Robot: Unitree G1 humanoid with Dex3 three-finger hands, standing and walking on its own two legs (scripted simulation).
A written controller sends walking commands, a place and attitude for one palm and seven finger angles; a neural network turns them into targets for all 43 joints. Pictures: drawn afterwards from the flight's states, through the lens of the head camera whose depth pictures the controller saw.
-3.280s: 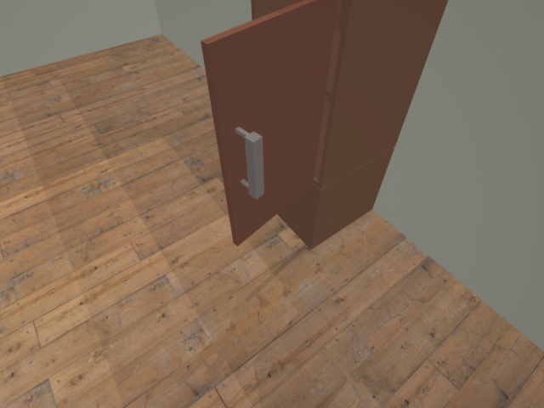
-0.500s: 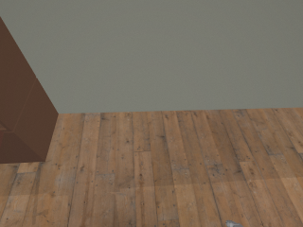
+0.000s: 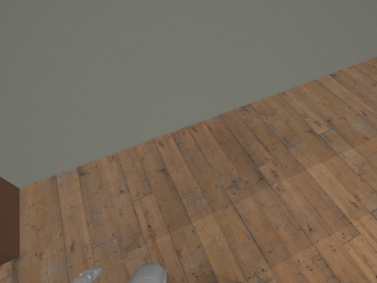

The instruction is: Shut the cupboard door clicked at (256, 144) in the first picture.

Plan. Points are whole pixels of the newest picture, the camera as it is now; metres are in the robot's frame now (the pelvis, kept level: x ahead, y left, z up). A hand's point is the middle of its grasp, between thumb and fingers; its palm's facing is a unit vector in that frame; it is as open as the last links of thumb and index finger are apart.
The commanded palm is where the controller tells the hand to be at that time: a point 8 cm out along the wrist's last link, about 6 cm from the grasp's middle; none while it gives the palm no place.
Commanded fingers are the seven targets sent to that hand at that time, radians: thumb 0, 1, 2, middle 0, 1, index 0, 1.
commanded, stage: walk around to get in front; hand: left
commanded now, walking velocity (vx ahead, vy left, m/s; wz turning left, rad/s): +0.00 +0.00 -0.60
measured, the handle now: out of the picture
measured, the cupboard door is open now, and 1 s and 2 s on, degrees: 100 100 100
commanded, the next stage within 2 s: walk to a spot facing it in 1.86 s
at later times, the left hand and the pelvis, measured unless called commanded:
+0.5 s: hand (115, 267) +0.16 +0.20 -0.16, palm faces -0.24 -0.95 -0.21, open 7.4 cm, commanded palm none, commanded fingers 0.00 0.90 0.90 -0.20 -0.30 -0.20 -0.30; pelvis +0.03 +0.02 +0.01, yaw -17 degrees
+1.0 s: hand (160, 248) +0.21 +0.10 -0.16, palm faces -0.51 -0.84 -0.18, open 7.4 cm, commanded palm none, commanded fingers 0.00 0.90 0.90 -0.20 -0.30 -0.20 -0.30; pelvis +0.08 -0.04 +0.01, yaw -34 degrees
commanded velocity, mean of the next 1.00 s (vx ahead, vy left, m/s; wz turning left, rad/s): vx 0.12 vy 0.00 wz -0.60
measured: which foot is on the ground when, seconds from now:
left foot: up 0.00-0.28, down 0.30-0.66, up 0.68-1.00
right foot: down 0.00-0.30, up 0.32-0.64, down 0.66-1.00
